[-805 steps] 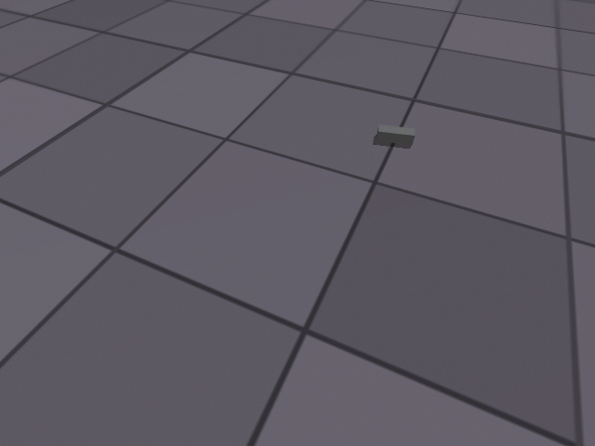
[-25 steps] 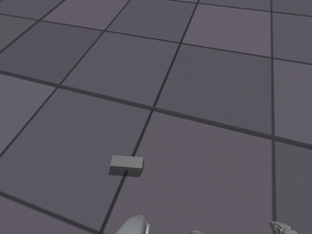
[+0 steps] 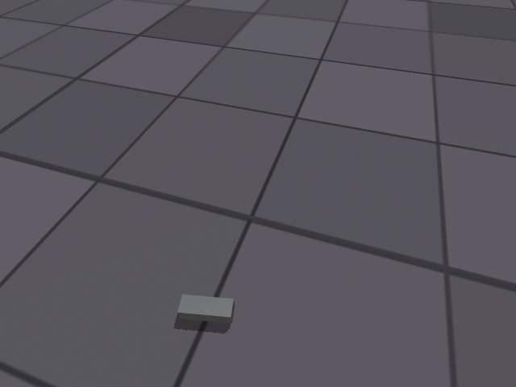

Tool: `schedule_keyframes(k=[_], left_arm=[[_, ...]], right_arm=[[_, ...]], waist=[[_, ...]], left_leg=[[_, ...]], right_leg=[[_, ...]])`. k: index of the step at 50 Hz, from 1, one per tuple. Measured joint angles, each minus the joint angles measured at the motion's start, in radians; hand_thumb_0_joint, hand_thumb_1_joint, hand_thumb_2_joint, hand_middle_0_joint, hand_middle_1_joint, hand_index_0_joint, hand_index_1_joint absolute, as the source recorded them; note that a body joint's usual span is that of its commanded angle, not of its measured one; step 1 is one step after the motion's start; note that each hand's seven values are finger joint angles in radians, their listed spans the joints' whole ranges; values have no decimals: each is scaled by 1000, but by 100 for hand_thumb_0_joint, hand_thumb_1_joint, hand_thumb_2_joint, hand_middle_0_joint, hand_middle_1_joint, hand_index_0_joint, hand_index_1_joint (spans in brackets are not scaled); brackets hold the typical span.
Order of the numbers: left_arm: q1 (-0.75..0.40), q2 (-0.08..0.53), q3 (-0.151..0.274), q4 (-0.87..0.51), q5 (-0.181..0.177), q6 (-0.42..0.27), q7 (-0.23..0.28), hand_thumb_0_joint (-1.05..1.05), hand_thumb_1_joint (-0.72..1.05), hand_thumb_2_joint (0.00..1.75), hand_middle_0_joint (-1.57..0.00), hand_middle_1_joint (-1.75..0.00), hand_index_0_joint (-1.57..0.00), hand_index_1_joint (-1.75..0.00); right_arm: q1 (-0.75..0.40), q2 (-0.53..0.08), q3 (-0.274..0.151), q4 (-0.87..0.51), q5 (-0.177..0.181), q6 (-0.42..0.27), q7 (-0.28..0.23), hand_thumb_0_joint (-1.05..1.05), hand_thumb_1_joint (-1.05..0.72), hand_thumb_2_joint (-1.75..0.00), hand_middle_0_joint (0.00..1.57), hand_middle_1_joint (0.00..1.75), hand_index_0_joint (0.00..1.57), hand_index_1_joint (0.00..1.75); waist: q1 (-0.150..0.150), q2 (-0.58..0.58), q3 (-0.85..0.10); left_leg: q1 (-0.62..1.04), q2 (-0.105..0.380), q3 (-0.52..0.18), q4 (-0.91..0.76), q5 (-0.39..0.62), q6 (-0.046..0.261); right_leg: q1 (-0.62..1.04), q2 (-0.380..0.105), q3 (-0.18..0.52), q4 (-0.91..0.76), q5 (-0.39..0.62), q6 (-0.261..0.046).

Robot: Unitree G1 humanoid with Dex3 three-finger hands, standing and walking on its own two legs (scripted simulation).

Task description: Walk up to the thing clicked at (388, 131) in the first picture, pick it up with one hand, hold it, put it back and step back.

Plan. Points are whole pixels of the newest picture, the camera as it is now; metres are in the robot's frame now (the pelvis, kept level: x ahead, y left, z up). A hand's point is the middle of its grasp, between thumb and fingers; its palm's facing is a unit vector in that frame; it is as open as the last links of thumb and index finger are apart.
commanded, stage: walk up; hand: left
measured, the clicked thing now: (207, 308) +0.55 +0.23 -0.74
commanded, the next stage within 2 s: none
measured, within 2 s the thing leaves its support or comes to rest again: neither
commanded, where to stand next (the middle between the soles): +0.09 +0.00 m, yaw -5 degrees
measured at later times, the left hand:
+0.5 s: hand out of the picture +0.12 +0.26 -0.14, palm faces -0.05 -0.94 -0.34, open 7.4 cm
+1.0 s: hand out of the picture +0.14 +0.25 -0.15, palm faces -0.05 -0.92 -0.39, open 7.4 cm
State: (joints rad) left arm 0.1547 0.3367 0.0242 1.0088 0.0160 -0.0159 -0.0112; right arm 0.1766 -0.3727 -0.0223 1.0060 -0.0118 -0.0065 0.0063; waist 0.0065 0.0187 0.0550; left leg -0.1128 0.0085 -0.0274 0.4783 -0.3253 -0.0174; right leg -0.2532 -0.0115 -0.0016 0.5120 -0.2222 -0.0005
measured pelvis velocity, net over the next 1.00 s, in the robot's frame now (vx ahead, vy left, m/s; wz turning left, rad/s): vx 0.05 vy -0.01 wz -0.04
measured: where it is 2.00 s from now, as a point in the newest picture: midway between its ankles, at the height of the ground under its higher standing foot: outside the picture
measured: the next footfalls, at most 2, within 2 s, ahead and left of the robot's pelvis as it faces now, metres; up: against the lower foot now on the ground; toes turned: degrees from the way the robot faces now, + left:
left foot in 1.06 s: +0.14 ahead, +0.12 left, +0.00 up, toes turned -7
right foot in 1.34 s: +0.00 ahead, -0.12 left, +0.00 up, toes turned -3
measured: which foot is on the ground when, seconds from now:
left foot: down 0.00-0.72, up 0.74-1.00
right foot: down 0.00-1.00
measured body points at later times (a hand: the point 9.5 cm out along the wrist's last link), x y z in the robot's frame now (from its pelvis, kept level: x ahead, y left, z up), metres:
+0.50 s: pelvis +0.01 +0.01 +0.01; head +0.02 +0.01 +0.46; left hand +0.12 +0.31 -0.12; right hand +0.07 -0.30 -0.12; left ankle -0.04 +0.14 -0.74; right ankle +0.04 -0.12 -0.74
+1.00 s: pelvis +0.05 -0.01 +0.00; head +0.10 -0.02 +0.44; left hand +0.14 +0.30 -0.12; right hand +0.11 -0.33 -0.14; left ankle +0.11 +0.13 -0.72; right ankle +0.06 -0.12 -0.74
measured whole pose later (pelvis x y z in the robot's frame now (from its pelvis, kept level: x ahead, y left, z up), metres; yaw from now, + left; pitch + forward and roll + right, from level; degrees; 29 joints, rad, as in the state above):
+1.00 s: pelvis +0.05 -0.01 +0.00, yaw -2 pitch -3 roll +0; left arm 0.17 0.35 0.03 0.94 0.01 0.00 0.01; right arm 0.18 -0.39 -0.04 0.97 0.00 0.02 0.00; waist 0.01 0.03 0.17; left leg -0.35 0.01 -0.06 0.71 -0.36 0.00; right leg -0.21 0.00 -0.04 0.55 -0.28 -0.02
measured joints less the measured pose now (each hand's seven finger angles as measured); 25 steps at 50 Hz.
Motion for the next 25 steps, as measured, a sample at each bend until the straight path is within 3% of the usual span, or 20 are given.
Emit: schedule_keyframes(k=[12, 25], left_arm=[[-90, 7, -7, 60, -12, -8, 8, 0, 90, 90, -20, -30, -20, -30], [-93, 8, -10, 110, -7, 2, 10, 1, 91, 90, -20, -30, -20, -30]], right_arm=[[-57, 19, 11, 58, 3, -9, -2, 1, -91, -90, 20, 30, 20, 30], [-65, 22, 3, 92, 3, -1, -3, 1, -91, -90, 20, 30, 20, 30]], waist=[[-4, -23, -3], [-8, -25, 12]], left_leg=[[67, 4, 26, -111, 39, 5], [99, -2, 45, -155, 60, 12]], right_leg=[[53, 6, 24, -100, 46, 8], [73, 3, 43, -132, 65, 16]])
